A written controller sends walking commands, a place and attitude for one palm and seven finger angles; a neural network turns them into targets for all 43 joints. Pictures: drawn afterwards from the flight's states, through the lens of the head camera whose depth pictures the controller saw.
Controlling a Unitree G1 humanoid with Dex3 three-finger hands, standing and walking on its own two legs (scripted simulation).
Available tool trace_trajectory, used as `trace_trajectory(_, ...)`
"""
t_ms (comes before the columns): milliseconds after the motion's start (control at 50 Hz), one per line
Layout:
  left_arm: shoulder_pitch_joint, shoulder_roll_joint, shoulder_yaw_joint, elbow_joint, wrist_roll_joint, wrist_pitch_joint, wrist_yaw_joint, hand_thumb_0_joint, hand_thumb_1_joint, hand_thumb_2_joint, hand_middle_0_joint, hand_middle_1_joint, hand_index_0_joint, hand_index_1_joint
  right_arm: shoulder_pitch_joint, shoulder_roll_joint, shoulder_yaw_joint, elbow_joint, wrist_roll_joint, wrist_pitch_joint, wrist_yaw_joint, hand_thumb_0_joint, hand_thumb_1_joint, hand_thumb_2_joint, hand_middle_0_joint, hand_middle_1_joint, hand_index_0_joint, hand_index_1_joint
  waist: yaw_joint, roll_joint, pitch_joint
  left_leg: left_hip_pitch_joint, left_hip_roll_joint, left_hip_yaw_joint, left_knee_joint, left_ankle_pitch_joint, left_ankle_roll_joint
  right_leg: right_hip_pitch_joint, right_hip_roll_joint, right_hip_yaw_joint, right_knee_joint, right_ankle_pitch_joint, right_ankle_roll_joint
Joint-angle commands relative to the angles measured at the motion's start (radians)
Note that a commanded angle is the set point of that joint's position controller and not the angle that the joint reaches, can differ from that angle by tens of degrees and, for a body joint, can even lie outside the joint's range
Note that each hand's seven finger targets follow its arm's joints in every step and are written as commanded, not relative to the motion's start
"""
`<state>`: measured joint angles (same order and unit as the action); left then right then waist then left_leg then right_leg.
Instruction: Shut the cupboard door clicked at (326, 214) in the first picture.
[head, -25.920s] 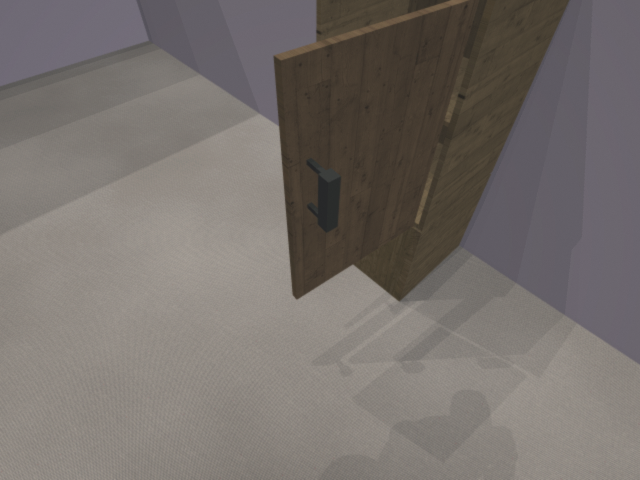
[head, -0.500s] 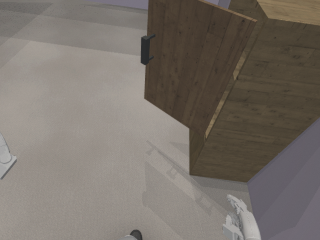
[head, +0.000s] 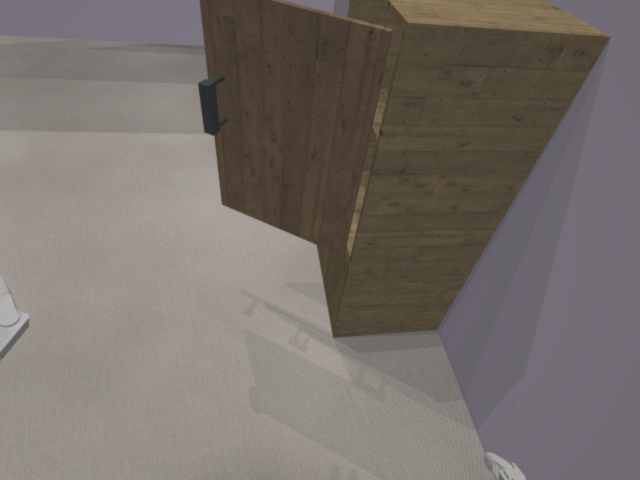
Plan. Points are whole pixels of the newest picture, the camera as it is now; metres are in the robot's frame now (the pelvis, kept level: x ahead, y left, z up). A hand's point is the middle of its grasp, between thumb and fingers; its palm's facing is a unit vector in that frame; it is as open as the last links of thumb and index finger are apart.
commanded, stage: stop stepping back and stand still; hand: left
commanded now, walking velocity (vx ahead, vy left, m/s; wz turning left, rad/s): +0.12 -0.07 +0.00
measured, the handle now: (215, 104) +0.91 +0.23 +0.02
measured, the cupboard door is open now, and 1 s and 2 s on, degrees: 56 56 56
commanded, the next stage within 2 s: let the arm hang, fingers relaxed in 0.44 s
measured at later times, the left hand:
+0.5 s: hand out of the picture +0.20 +0.28 +0.18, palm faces +0.42 -0.81 -0.40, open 7.4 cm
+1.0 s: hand out of the picture -0.07 +0.20 -0.17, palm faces +0.05 -0.98 -0.19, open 7.1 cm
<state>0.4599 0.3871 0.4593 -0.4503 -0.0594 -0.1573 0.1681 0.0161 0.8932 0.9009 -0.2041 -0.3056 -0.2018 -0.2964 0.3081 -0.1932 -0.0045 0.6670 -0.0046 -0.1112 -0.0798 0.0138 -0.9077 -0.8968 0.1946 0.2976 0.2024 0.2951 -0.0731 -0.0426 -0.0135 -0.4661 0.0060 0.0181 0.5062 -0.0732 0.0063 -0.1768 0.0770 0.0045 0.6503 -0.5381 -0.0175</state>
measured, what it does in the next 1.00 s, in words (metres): steps on the spot: right foot, then left foot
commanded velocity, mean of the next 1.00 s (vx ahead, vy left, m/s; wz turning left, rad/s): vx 0.02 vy -0.03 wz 0.00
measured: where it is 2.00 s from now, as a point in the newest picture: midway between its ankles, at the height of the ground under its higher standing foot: outside the picture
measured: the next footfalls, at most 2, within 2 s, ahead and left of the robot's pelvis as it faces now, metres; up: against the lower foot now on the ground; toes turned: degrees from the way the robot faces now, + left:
right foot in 0.02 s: -0.01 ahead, -0.09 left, +0.00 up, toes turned +0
left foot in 0.24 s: +0.08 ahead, +0.15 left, +0.00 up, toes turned +2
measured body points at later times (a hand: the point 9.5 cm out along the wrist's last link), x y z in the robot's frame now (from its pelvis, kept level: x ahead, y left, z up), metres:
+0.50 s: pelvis +0.00 +0.02 +0.01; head +0.00 +0.04 +0.46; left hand +0.18 +0.32 +0.20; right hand +0.18 -0.19 -0.05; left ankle +0.04 +0.14 -0.72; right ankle -0.05 -0.09 -0.72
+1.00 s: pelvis -0.02 +0.01 +0.01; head +0.00 +0.04 +0.46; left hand -0.07 +0.25 -0.15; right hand -0.04 -0.23 -0.13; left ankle +0.04 +0.14 -0.72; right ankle -0.05 -0.09 -0.72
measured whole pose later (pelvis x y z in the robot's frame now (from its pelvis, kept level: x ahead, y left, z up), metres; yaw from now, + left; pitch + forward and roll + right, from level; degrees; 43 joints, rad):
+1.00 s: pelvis -0.02 +0.01 +0.01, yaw +2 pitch -1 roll -1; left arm 0.35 0.21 0.02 1.07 0.01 0.04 0.01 0.00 0.97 0.90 -0.21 -0.30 -0.20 -0.30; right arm 0.33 -0.19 0.01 1.07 -0.03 0.05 -0.02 0.01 -0.91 -0.90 0.20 0.30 0.20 0.30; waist 0.00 -0.03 0.06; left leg -0.32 0.04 -0.02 0.49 -0.15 -0.02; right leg -0.14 0.04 -0.05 0.45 -0.29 -0.03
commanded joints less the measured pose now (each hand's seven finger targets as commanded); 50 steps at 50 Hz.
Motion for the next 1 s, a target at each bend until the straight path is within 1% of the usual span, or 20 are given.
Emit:
trace_trajectory(0, 0.219, 0.278, 0.159, -0.452, -0.002, -0.106, -0.002, 0.0, 0.9, 0.9, -0.2, -0.3, -0.2, -0.3, -0.148, -0.114, -0.036, -0.222, -0.007, -0.061, 0.029, 0.0, -0.9, -0.9, 0.2, 0.3, 0.2, 0.3, 0.069, 0.25, -0.209, 0.031, 0.026, -0.015, -0.11, -0.394, -0.071, 0.155, -0.072, 0.018, -0.273, 0.056, -0.061)
trace_trajectory(20, 0.215, 0.313, 0.197, -0.423, 0.0, -0.099, 0.005, 0.0, 0.9, 0.9, -0.2, -0.3, -0.2, -0.3, -0.146, -0.108, -0.041, -0.206, -0.008, -0.044, 0.029, 0.0, -0.9, -0.9, 0.2, 0.3, 0.2, 0.3, 0.063, 0.082, -0.168, 0.092, -0.009, 0.022, 0.157, -0.292, -0.056, -0.057, -0.236, 0.231, -0.397, -0.045, -0.111)
trace_trajectory(40, 0.192, 0.319, 0.212, -0.389, -0.011, -0.085, 0.018, 0.0, 0.9, 0.9, -0.2, -0.3, -0.2, -0.3, -0.133, -0.11, -0.049, -0.183, -0.006, -0.03, 0.021, 0.0, -0.9, -0.9, 0.2, 0.3, 0.2, 0.3, 0.065, -0.071, -0.117, 0.061, -0.018, -0.026, 0.357, -0.266, -0.059, -0.203, -0.363, 0.396, -0.478, -0.191, -0.201)
trace_trajectory(60, 0.181, 0.307, 0.232, -0.298, -0.018, -0.073, 0.031, 0.0, 0.9, 0.9, -0.2, -0.3, -0.2, -0.3, -0.119, -0.117, -0.045, -0.169, -0.01, -0.021, 0.013, 0.0, -0.9, -0.9, 0.2, 0.3, 0.2, 0.3, 0.061, -0.103, -0.066, 0.014, -0.009, -0.059, 0.46, -0.265, -0.058, -0.273, -0.398, 0.448, -0.513, -0.226, -0.244)
trace_trajectory(80, 0.121, 0.251, 0.168, -0.224, -0.014, -0.07, 0.037, 0.0, 0.9, 0.9, -0.2, -0.3, -0.2, -0.3, -0.104, -0.109, -0.031, -0.151, -0.008, -0.007, 0.007, 0.0, -0.9, -0.9, 0.2, 0.3, 0.2, 0.3, 0.033, -0.054, -0.007, -0.041, 0.032, -0.084, 0.476, -0.259, -0.049, -0.258, -0.39, 0.372, -0.487, -0.18, -0.227)
trace_trajectory(120, 0.014, 0.225, 0.117, -0.109, 0.003, -0.078, 0.04, 0.0, 0.9, 0.9, -0.2, -0.3, -0.2, -0.3, -0.135, -0.113, -0.016, -0.154, 0.001, -0.016, -0.001, 0.0, -0.9, -0.9, 0.2, 0.3, 0.2, 0.3, 0.035, -0.018, 0.055, 0.011, 0.067, -0.062, 0.266, -0.249, -0.019, -0.218, -0.311, 0.228, -0.405, 0.008, -0.151)
trace_trajectory(160, -0.051, 0.182, 0.049, -0.035, 0.018, -0.068, 0.034, 0.0, 0.9, 0.9, -0.2, -0.3, -0.2, -0.3, -0.141, -0.13, -0.025, -0.131, 0.009, -0.029, -0.012, 0.0, -0.9, -0.9, 0.2, 0.3, 0.2, 0.3, 0.039, 0.015, 0.065, 0.158, 0.04, -0.009, 0.063, -0.193, -0.001, -0.222, -0.238, 0.133, -0.329, 0.087, -0.088)
trace_trajectory(200, -0.053, 0.163, 0.008, -0.028, 0.022, -0.062, 0.026, 0.0, 0.9, 0.9, -0.2, -0.3, -0.2, -0.3, -0.145, -0.143, -0.031, -0.142, 0.016, -0.038, -0.018, 0.0, -0.9, -0.9, 0.2, 0.3, 0.2, 0.3, 0.057, 0.044, 0.044, 0.239, 0.08, -0.047, -0.037, -0.148, 0.025, -0.194, -0.165, 0.103, -0.262, 0.221, -0.033)
trace_trajectory(240, -0.046, 0.17, -0.006, -0.069, 0.016, -0.062, 0.012, 0.0, 0.9, 0.9, -0.2, -0.3, -0.2, -0.3, -0.162, -0.152, -0.04, -0.165, 0.031, -0.04, -0.018, 0.0, -0.9, -0.9, 0.2, 0.3, 0.2, 0.3, 0.066, -0.039, 0.003, 0.271, 0.106, -0.052, -0.024, -0.051, 0.029, -0.151, -0.14, 0.107, -0.261, 0.362, 0.001)
trace_trajectory(300, -0.129, 0.187, 0.0, -0.236, 0.016, -0.071, 0.001, 0.0, 0.9, 0.9, -0.2, -0.3, -0.2, -0.3, -0.169, -0.134, -0.019, -0.167, 0.015, -0.059, -0.016, 0.0, -0.9, -0.9, 0.2, 0.3, 0.2, 0.3, 0.052, 0.15, -0.035, 0.243, 0.171, -0.223, -0.2, -0.025, 0.039, -0.097, -0.056, -0.024, -0.103, 0.306, 0.035)
trace_trajectory(340, -0.129, 0.214, 0.034, -0.301, 0.018, -0.083, 0.009, 0.0, 0.9, 0.9, -0.2, -0.3, -0.2, -0.3, -0.173, -0.129, -0.022, -0.169, 0.005, -0.074, -0.016, 0.0, -0.9, -0.9, 0.2, 0.3, 0.2, 0.3, 0.059, 0.181, -0.065, 0.283, 0.214, -0.256, -0.224, -0.026, 0.055, -0.099, -0.057, -0.014, -0.117, 0.277, 0.036)
trace_trajectory(420, 0.0, 0.216, 0.087, -0.321, 0.014, -0.087, 0.018, 0.0, 0.9, 0.9, -0.2, -0.3, -0.2, -0.3, -0.164, -0.12, -0.021, -0.187, 0.001, -0.075, -0.003, 0.0, -0.9, -0.9, 0.2, 0.3, 0.2, 0.3, 0.067, 0.274, -0.133, 0.264, 0.164, -0.122, -0.176, -0.012, 0.021, -0.008, -0.063, -0.02, -0.203, 0.323, 0.022)
trace_trajectory(500, 0.117, 0.201, 0.103, -0.236, -0.005, -0.069, 0.016, 0.0, 0.9, 0.9, -0.2, -0.3, -0.2, -0.3, -0.156, -0.113, -0.021, -0.199, 0.01, -0.044, 0.007, 0.0, -0.9, -0.9, 0.2, 0.3, 0.2, 0.3, 0.061, 0.166, -0.161, 0.218, 0.106, -0.041, -0.085, 0.013, -0.007, 0.052, -0.097, 0.035, -0.251, 0.472, 0.001)
trace_trajectory(520, 0.021, -0.014, -0.371, 0.526, 0.085, 0.078, -0.136, 0.0, 0.9, 0.9, -0.2, -0.3, -0.2, -0.3, -0.262, -0.28, -0.065, -0.005, 0.021, -0.08, 0.084, 0.0, -0.9, -0.9, 0.2, 0.3, 0.2, 0.3, 0.045, 0.136, -0.064, 0.181, 0.113, -0.017, 0.097, 0.22, -0.002, -0.086, -0.192, 0.008, -0.145, 0.737, -0.012)
trace_trajectory(560, -0.029, -0.031, -0.367, 0.594, 0.092, 0.157, -0.17, 0.0, 0.9, 0.9, -0.2, -0.3, -0.2, -0.3, -0.142, -0.232, -0.077, 0.022, 0.001, -0.006, 0.074, 0.0, -0.9, -0.9, 0.2, 0.3, 0.2, 0.3, 0.05, 0.038, -0.135, 0.229, 0.125, -0.021, 0.108, 0.221, -0.001, -0.109, -0.173, 0.038, -0.107, 0.72, -0.021)
trace_trajectory(640, -0.165, 0.033, -0.38, 0.803, 0.092, 0.155, -0.174, 0.0, 0.9, 0.9, -0.2, -0.3, -0.2, -0.3, -0.17, -0.222, -0.043, 0.018, -0.012, 0.071, 0.069, 0.0, -0.9, -0.9, 0.2, 0.3, 0.2, 0.3, 0.058, -0.218, -0.052, 0.151, 0.066, -0.067, 0.142, 0.001, 0.018, -0.146, -0.222, 0.083, -0.175, 0.572, -0.067)
trace_trajectory(700, -0.222, 0.019, -0.405, 0.991, 0.085, 0.166, -0.16, 0.0, 0.9, 0.9, -0.2, -0.3, -0.2, -0.3, -0.164, -0.178, -0.027, 0.071, -0.029, 0.112, 0.073, 0.0, -0.9, -0.9, 0.2, 0.3, 0.2, 0.3, 0.048, -0.128, 0.012, 0.19, 0.038, -0.049, 0.123, -0.06, 0.004, -0.204, -0.243, 0.113, -0.235, 0.409, -0.095)
trace_trajectory(760, -0.236, -0.001, -0.422, 1.147, 0.078, 0.175, -0.151, 0.0, 0.9, 0.9, -0.2, -0.3, -0.2, -0.3, -0.137, -0.172, -0.013, 0.144, -0.03, 0.13, 0.074, 0.0, -0.9, -0.9, 0.2, 0.3, 0.2, 0.3, 0.046, 0.052, 0.045, 0.23, 0.077, -0.1, 0.002, -0.021, 0.008, -0.197, -0.177, 0.075, -0.253, 0.207, -0.053)
trace_trajectory(840, -0.147, -0.064, -0.411, 1.334, 0.072, 0.168, -0.149, 0.0, 0.9, 0.9, -0.2, -0.3, -0.2, -0.3, -0.109, -0.142, -0.01, 0.241, -0.03, 0.121, 0.057, 0.0, -0.9, -0.9, 0.2, 0.3, 0.2, 0.3, 0.077, 0.226, 0.024, 0.166, 0.089, -0.131, -0.116, -0.154, 0.019, -0.038, -0.151, 0.075, -0.284, 0.211, -0.042)
trace_trajectory(980, -0.104, -0.082, -0.427, 1.505, 0.066, 0.157, -0.147, 0.0, 0.9, 0.9, -0.2, -0.3, -0.2, -0.3, -0.002, -0.121, -0.018, 0.358, -0.013, 0.12, 0.044, 0.0, -0.9, -0.9, 0.2, 0.3, 0.2, 0.3, 0.064, 0.094, 0.032, 0.252, 0.096, -0.11, -0.126, -0.115, 0.016, -0.036, -0.156, 0.061, -0.353, 0.248, -0.045)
